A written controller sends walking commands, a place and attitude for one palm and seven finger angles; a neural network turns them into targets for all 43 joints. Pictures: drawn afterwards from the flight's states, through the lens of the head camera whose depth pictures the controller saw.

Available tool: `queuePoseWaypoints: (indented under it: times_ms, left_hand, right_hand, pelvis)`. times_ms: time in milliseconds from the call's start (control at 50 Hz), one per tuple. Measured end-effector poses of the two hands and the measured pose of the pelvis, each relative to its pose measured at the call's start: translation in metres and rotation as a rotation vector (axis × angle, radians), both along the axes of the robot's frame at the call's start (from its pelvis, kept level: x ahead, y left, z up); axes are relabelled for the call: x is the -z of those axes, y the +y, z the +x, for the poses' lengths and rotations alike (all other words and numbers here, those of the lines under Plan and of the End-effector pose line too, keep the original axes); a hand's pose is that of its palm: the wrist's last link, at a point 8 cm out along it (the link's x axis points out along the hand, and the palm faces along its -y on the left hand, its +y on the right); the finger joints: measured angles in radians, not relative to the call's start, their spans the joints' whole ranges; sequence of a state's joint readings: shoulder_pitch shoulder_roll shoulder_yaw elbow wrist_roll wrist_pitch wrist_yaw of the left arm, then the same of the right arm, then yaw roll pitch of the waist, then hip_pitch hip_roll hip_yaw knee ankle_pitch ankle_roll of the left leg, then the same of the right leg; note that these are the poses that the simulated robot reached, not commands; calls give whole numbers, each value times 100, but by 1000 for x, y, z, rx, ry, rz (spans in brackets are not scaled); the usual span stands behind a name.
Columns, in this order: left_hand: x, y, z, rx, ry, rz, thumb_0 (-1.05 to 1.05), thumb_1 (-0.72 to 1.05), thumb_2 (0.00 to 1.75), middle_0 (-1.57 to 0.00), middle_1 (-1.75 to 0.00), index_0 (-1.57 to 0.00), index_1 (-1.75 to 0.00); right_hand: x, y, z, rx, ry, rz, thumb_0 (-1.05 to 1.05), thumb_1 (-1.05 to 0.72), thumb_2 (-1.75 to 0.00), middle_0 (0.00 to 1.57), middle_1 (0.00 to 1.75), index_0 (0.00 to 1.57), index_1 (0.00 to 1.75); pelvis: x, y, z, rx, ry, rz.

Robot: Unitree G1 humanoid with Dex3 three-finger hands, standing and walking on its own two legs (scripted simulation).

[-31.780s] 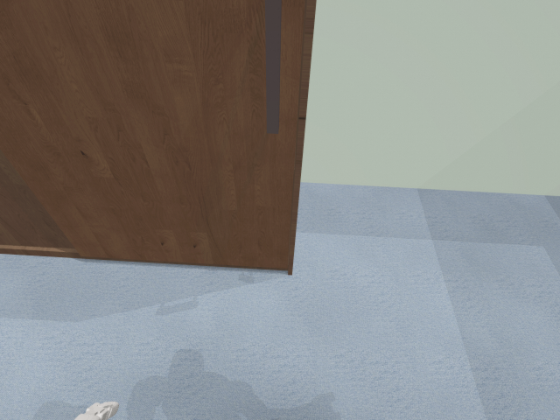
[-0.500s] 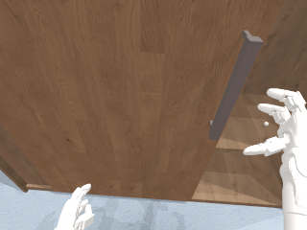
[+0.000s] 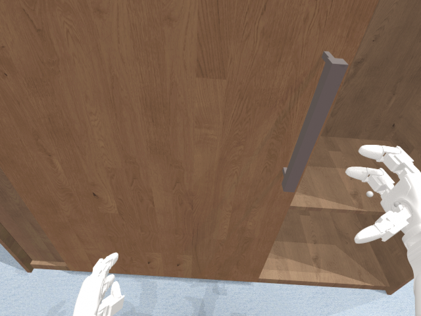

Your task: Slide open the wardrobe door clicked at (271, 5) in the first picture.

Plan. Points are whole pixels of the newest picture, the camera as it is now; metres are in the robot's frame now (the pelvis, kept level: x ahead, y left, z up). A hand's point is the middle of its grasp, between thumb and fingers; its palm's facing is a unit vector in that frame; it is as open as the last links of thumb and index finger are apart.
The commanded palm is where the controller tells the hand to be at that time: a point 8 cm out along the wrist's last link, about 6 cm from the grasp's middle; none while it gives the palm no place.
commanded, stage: draw the hand back to the body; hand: right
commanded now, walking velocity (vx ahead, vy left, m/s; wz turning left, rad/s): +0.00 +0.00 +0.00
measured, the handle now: (305, 130) +0.46 -0.20 +0.16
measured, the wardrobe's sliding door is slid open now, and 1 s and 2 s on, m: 0.63 0.63 0.63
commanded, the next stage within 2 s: step back with the hand held close in 1.40 s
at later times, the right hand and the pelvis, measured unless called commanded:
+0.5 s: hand (396, 217) +0.23 -0.27 +0.17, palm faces +0.39 +0.89 -0.23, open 13.8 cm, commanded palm +0.18 -0.30 +0.18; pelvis -0.01 -0.01 +0.00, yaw +0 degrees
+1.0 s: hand (402, 223) +0.22 -0.28 +0.17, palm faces +0.43 +0.83 -0.35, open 9.0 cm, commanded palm +0.17 -0.31 +0.18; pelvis +0.03 -0.02 +0.01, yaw +1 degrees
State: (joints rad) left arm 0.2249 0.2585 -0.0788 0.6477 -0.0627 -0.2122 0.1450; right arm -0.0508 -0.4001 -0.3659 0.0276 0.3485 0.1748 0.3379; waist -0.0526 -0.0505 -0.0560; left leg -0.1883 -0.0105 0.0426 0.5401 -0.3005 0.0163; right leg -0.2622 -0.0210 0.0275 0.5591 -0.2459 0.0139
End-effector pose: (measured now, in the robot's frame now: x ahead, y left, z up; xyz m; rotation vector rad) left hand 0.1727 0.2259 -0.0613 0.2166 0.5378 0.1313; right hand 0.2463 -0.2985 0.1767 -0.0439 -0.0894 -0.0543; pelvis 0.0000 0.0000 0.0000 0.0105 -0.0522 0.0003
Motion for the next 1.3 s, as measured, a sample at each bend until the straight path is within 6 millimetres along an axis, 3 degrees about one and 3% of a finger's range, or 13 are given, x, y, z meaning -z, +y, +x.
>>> queuePoseWaypoints:
  times_ms: [100,340,400,500,700,1100,1300]
  left_hand:
    - [-8,1,0,2,-56,-20,2,90,90,-20,-30,-20,-30]
    - [-13,-12,5,55,-78,-1,2,90,90,-20,-30,-20,-30]
    - [-12,-17,7,81,-68,15,2,90,90,-20,-30,-20,-30]
    - [-6,-22,4,92,-5,15,2,90,90,-20,-30,-20,-30]
    - [7,-23,0,58,113,18,2,90,90,-20,-30,-21,-30]
    - [-5,-26,36,53,84,21,2,90,90,-20,-30,-20,-30]
    - [-3,-30,36,69,93,12,2,90,90,-20,-30,-20,-30]
  right_hand:
    - [-9,-2,-16,23,-48,7,-1,56,-20,25,115,25,115]
    - [3,-5,-50,68,-26,0,-1,52,-22,25,113,25,113]
    - [-5,-10,-52,198,-68,-127,-1,47,-24,25,110,25,110]
    - [-5,-10,-60,335,-120,-222,-1,33,-31,24,102,24,102]
    - [-3,-12,-65,378,-115,-305,-1,0,-47,23,82,23,82]
    - [-4,-20,-70,400,-69,-353,1,-71,-81,21,40,21,40]
    - [-6,-18,-72,412,-73,-345,1,-86,-89,21,32,21,31]
  pelvis:
    - [0,-1,-1,-10,-5,-2]
    - [0,-3,-9,11,-28,4]
    - [-1,-4,-11,11,-33,7]
    - [-4,-7,-10,1,-28,0]
    - [-9,-14,7,-12,-34,-5]
    - [-11,-18,28,-19,-23,-5]
    - [-11,-17,27,-14,-25,-6]
